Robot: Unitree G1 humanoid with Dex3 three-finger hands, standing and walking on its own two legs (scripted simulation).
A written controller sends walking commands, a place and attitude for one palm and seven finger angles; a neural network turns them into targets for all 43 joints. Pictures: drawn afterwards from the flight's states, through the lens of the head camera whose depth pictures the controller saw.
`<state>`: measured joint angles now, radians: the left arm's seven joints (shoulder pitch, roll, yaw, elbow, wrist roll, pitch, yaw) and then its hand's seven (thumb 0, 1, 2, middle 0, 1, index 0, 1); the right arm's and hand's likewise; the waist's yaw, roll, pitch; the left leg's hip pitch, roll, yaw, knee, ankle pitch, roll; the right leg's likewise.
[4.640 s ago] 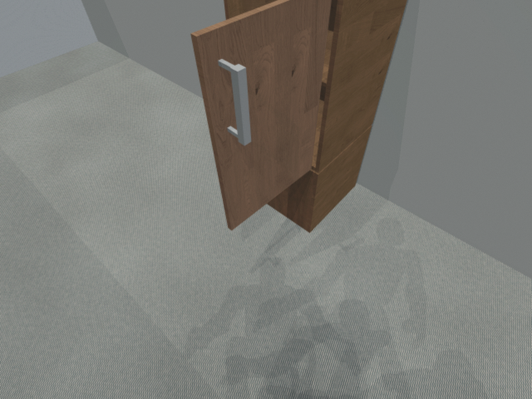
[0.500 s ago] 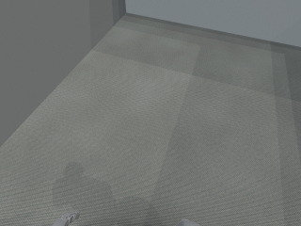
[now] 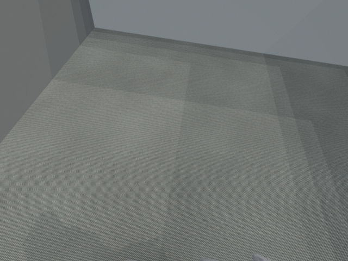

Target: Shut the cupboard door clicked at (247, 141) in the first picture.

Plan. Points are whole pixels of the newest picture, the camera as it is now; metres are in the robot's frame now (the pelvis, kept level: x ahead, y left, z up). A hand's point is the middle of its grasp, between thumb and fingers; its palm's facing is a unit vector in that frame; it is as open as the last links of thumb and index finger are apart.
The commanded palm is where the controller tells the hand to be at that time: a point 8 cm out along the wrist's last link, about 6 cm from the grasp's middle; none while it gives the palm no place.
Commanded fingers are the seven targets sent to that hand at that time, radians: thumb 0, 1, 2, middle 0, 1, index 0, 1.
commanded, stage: walk around to get in front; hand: left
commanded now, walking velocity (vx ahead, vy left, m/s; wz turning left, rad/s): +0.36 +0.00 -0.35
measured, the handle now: out of the picture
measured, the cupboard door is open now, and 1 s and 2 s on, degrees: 87 87 87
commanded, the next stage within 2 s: walk to a spot facing it in 0.58 s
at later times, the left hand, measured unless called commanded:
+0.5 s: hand (141, 195) +0.31 +0.11 -0.16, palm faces -0.12 -0.97 -0.20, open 7.2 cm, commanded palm none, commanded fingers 0.00 0.90 0.90 -0.20 -0.30 -0.20 -0.30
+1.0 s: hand (148, 145) +0.50 +0.11 -0.16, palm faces +0.00 -0.99 -0.16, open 7.4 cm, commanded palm none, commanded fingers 0.00 0.90 0.90 -0.20 -0.30 -0.20 -0.30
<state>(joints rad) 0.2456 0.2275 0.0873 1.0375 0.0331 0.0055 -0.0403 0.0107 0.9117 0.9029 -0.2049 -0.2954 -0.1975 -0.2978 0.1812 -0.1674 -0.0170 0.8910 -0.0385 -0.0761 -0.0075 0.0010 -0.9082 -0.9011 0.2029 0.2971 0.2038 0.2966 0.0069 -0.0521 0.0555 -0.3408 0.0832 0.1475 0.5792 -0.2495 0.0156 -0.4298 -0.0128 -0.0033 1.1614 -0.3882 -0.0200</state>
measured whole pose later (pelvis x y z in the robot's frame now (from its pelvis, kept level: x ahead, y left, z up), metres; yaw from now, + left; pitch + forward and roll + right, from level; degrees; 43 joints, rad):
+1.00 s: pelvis +0.40 -0.06 +0.01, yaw -1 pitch +1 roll -1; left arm 0.12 0.17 0.05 1.00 0.02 0.00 0.00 0.01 0.92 0.90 -0.20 -0.30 -0.20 -0.30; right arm 0.26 -0.17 -0.04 1.04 -0.02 0.00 -0.01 0.00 -0.93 -0.90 0.20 0.30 0.21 0.30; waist -0.03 0.00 0.05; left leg -0.31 0.00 0.02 0.48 -0.20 0.04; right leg -0.43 -0.06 -0.04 0.79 -0.36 0.05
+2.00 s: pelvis +0.49 -0.13 +0.01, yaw +37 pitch +1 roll +2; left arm 0.20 0.18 0.03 0.88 0.03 0.01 0.02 0.01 0.91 0.90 -0.21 -0.30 -0.20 -0.30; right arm 0.15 -0.24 -0.08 0.93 -0.01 0.09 0.03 0.01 -0.91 -0.90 0.20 0.30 0.20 0.30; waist -0.03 -0.01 0.11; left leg -0.49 0.01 0.05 1.02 -0.44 -0.07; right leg -0.23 -0.12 -0.16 0.53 -0.30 0.00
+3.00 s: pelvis +0.51 -0.15 +0.00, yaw +74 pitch +1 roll +0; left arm 0.18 0.26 0.08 0.92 0.02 0.06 0.01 0.01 0.91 0.90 -0.20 -0.30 -0.20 -0.30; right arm 0.12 -0.22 -0.05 0.89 -0.02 0.04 0.01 0.00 -0.91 -0.90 0.20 0.30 0.20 0.30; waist 0.01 -0.04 0.10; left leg -0.32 -0.01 0.01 0.56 -0.26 0.01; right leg -0.48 -0.10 -0.04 1.07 -0.45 0.08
